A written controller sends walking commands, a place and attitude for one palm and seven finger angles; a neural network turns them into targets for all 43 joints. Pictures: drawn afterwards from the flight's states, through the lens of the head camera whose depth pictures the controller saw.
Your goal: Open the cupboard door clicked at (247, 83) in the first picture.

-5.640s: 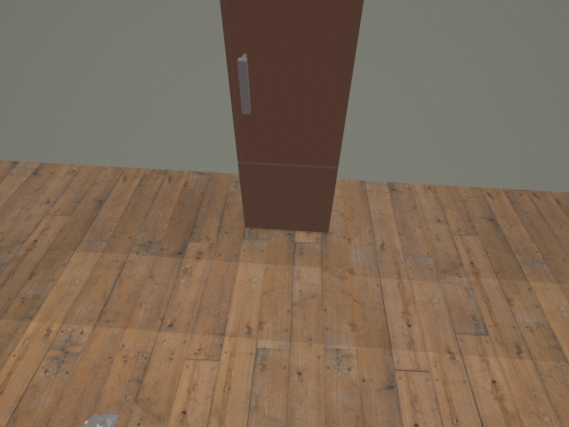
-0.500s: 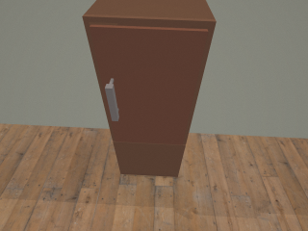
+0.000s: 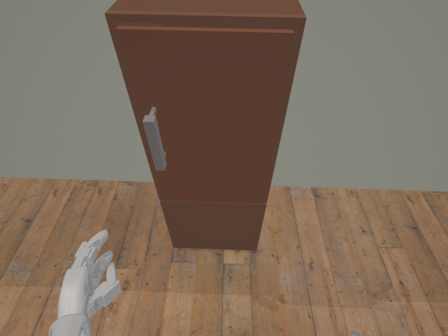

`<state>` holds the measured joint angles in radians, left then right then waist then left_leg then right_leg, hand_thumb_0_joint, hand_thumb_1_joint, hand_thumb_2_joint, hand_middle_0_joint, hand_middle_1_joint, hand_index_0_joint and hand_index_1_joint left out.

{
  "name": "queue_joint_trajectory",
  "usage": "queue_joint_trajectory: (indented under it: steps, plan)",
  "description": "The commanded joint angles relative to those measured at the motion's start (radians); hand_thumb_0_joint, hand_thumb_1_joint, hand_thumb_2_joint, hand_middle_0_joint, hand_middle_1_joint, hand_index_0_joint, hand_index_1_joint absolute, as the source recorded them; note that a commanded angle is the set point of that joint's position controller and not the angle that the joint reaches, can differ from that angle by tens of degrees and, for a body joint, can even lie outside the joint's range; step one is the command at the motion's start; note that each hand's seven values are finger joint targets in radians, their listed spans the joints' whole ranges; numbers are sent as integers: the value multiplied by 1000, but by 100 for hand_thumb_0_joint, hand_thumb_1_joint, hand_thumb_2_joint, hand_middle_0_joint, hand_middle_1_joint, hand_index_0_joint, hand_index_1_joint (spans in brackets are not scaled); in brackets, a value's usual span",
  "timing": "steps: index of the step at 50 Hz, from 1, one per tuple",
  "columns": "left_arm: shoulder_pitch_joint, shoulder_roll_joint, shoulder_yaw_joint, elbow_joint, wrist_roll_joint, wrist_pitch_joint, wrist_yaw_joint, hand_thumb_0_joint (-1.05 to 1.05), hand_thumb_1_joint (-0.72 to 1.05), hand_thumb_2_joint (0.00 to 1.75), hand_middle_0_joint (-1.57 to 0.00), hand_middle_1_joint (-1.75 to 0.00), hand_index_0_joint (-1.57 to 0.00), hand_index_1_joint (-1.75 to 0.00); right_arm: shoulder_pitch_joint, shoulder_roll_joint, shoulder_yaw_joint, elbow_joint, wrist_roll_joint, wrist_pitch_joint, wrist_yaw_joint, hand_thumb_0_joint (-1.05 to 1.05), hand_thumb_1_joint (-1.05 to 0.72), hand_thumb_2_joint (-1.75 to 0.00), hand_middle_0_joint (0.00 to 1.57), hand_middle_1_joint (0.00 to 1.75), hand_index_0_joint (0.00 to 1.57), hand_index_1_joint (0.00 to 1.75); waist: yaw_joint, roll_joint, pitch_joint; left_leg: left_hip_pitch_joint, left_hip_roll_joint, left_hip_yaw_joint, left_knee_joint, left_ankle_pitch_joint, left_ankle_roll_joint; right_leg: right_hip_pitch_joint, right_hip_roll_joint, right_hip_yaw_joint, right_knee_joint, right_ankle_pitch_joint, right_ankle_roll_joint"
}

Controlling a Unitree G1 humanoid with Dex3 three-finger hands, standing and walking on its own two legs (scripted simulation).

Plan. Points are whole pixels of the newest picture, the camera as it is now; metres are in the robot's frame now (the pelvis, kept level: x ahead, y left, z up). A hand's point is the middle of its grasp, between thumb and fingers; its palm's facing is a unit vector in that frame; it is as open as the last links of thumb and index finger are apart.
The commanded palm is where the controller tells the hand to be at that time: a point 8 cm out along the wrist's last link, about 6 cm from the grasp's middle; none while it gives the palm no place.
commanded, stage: raise the hand with hooked fingers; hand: left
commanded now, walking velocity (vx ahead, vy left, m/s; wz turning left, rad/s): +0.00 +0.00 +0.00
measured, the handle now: (157, 139) +0.59 +0.19 -0.01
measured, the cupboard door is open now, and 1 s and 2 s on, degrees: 0 0 0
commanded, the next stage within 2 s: move the hooked fingers beside the handle in 1.90 s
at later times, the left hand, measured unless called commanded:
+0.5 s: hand (112, 304) +0.19 +0.20 -0.04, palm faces -0.14 -0.99 -0.06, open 10.3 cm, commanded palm +0.16 +0.27 -0.03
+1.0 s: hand (75, 282) +0.22 +0.27 -0.01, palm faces +0.00 -1.00 -0.05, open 13.2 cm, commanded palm +0.20 +0.32 -0.01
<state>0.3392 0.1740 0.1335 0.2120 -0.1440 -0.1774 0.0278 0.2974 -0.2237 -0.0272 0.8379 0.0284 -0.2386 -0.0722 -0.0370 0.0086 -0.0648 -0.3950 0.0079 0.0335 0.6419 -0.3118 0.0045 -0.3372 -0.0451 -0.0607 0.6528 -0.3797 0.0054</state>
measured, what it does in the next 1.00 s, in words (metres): lowers itself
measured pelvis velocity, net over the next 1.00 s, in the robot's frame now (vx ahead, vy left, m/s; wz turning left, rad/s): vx -0.04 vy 0.02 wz -0.02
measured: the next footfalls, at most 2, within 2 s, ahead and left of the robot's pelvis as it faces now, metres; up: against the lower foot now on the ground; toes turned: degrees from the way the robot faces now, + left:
none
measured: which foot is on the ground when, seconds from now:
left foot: down 0.00-1.00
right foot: down 0.00-1.00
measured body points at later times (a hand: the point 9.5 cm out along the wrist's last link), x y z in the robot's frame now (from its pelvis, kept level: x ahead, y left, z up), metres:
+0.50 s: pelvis -0.05 -0.03 -0.09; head +0.03 -0.01 +0.35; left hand +0.19 +0.26 -0.03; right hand +0.15 -0.24 -0.17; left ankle +0.01 +0.12 -0.72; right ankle -0.03 -0.12 -0.72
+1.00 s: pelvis -0.04 +0.02 -0.06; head +0.02 +0.05 +0.38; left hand +0.21 +0.32 +0.00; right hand +0.12 -0.23 -0.12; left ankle +0.01 +0.12 -0.72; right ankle -0.03 -0.12 -0.72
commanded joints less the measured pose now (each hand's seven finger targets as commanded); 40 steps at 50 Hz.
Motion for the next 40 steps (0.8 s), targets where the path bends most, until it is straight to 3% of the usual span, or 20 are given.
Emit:
queue_joint_trajectory:
  steps: [1, 2, 3, 4, 5, 6, 9, 12, 13, 15, 17, 19, 21, 23, 25, 28, 30, 33, 36, 40]
  plan:
    - [312, 45, 123, 115, -78, -270, -210, 0, 64, 79, -22, -47, -22, -47, -153, -122, -80, -254, -25, -70, 35, 0, -90, -90, 20, 30, 20, 30, 107, -233, 11, -207, -22, -17, 121, 154, -15, -268, 63, -62, 119, 156, -35]
    - [301, 53, 123, 106, -99, -336, -282, 0, 62, 78, -22, -48, -22, -48, -168, -129, -87, -287, -24, -73, 47, 0, -90, -90, 20, 30, 20, 30, 111, -222, -33, -251, -29, -9, 171, 145, -17, -274, 59, -43, 164, 181, -36]
    - [307, 86, 157, 145, -112, -383, -358, 0, 60, 77, -22, -50, -22, -50, -168, -136, -95, -317, -14, -72, 63, 0, -90, -90, 20, 30, 20, 30, 123, -165, -56, -275, -38, -3, 218, 157, -21, -263, 48, -11, 202, 228, -41]
    - [248, 114, 157, 127, -132, -425, -431, 0, 57, 76, -22, -51, -22, -51, -182, -147, -92, -350, -11, -76, 71, 0, -90, -90, 20, 30, 20, 30, 107, -118, -95, -315, -43, -1, 268, 144, -21, -270, 33, 16, 233, 254, -39]
    - [216, 176, 219, 114, -151, -439, -475, 0, 55, 75, -22, -53, -22, -53, -187, -150, -96, -376, -3, -78, 71, 0, -90, -90, 20, 30, 20, 30, 108, -116, -150, -354, -46, 8, 310, 124, -16, -267, 22, 54, 247, 251, -31]
    - [185, 203, 248, 66, -170, -433, -505, 0, 53, 74, -23, -54, -23, -54, -187, -153, -93, -407, 0, -76, 66, 0, -90, -90, 20, 30, 20, 30, 115, -85, -219, -378, -52, 17, 337, 109, -8, -248, 16, 86, 257, 237, -24]
    - [-31, 297, 323, -180, -240, -426, -525, 0, 46, 71, -23, -58, -23, -58, -165, -148, -87, -456, -2, -82, 41, 0, -90, -90, 20, 30, 20, 30, 92, 19, -331, -414, -45, 14, 423, 50, 4, -271, 9, 177, 252, 110, -2]
    - [-210, 317, 319, -413, -259, -495, -494, 0, 39, 68, -24, -63, -24, -63, -120, -136, -71, -426, -15, -86, 20, 0, -90, -90, 20, 30, 20, 30, 33, 130, -366, -366, -6, -19, 489, 79, 21, -356, 34, 161, 297, 119, -10]
    - [-289, 321, 292, -470, -255, -514, -488, 0, 36, 67, -24, -64, -24, -64, -107, -142, -64, -408, -19, -87, 10, 0, -90, -90, 20, 30, 20, 30, 0, 96, -348, -382, 3, -34, 515, 73, 25, -394, 46, 160, 316, 119, -12]
    - [-244, 262, 224, -443, -240, -512, -495, 0, 32, 65, -24, -68, -24, -68, -106, -144, -64, -372, -17, -95, -2, 0, -90, -90, 20, 30, 20, 30, -20, 127, -307, -378, 14, -42, 519, 57, 30, -461, 58, 142, 314, 85, -21]
    - [-253, 275, 195, -368, -229, -464, -527, 0, 27, 63, -25, -70, -25, -70, -109, -161, -55, -352, -6, -101, -11, 0, -90, -90, 20, 30, 20, 30, -38, 117, -244, -416, 20, -53, 516, 11, 32, -501, 69, 128, 299, 7, -24]
    - [-243, 304, 194, -267, -229, -377, -571, 0, 22, 61, -25, -74, -25, -74, -111, -172, -43, -348, 7, -99, -23, 0, -90, -90, 20, 30, 20, 30, -36, 93, -224, -442, 19, -57, 512, -5, 35, -492, 65, 145, 270, -20, -19]
    - [-193, 358, 242, -192, -225, -258, -594, 0, 18, 59, -25, -76, -25, -76, -116, -178, -34, -370, 15, -88, -27, 0, -90, -90, 20, 30, 20, 30, 2, 74, -255, -453, 14, -58, 476, -12, 37, -434, 53, 152, 238, -59, -14]
    - [-120, 391, 321, -133, -253, -149, -600, 0, 13, 57, -25, -80, -25, -80, -134, -170, -33, -402, 19, -70, -27, 0, -90, -90, 20, 30, 20, 30, 56, 38, -297, -442, 6, -58, 447, 23, 34, -346, 49, 150, 224, -37, -11]
    - [-78, 415, 400, -186, -287, -104, -565, 0, 8, 55, -26, -82, -26, -82, -141, -152, -29, -433, 17, -51, -19, 0, -90, -90, 20, 30, 20, 30, 90, 13, -371, -422, 3, -53, 421, 64, 28, -262, 31, 145, 219, 23, 5]
    - [-57, 370, 430, -229, -310, -145, -477, 0, 1, 52, -26, -87, -26, -87, -148, -121, -29, -443, 8, -52, -7, 0, -90, -90, 20, 30, 20, 30, 109, -28, -368, -419, 6, -59, 396, 88, 19, -266, 43, 105, 246, 57, 4]
    - [-65, 337, 410, -227, -291, -207, -431, 0, -3, 50, -27, -90, -27, -90, -124, -121, -35, -423, 3, -55, 2, 0, -90, -90, 20, 30, 20, 30, 87, -35, -327, -416, 7, -54, 383, 59, 14, -329, 50, 82, 254, 12, 3]
    - [-169, 277, 294, -193, -247, -280, -424, 0, -10, 47, -27, -94, -27, -94, -104, -149, -35, -407, 1, -61, 8, 0, -90, -90, 20, 30, 20, 30, 29, -14, -211, -428, 4, -61, 375, -46, 20, -472, 64, 59, 255, -153, -12]
    - [-199, 298, 250, -146, -221, -293, -473, 0, -17, 44, -28, -99, -28, -99, -60, -185, -39, -402, 12, -66, -1, 0, -90, -90, 20, 30, 20, 30, -1, -7, -203, -411, 2, -66, 347, -132, 27, -513, 61, 52, 242, -211, -15]
    - [-262, 393, 295, -249, -227, -280, -509, 0, -27, 40, -28, -105, -28, -105, -49, -201, -34, -421, 19, -75, -13, 0, -90, -90, 20, 30, 20, 30, 25, 102, -301, -289, 6, -87, 282, -120, 27, -472, 69, 17, 266, -124, -30]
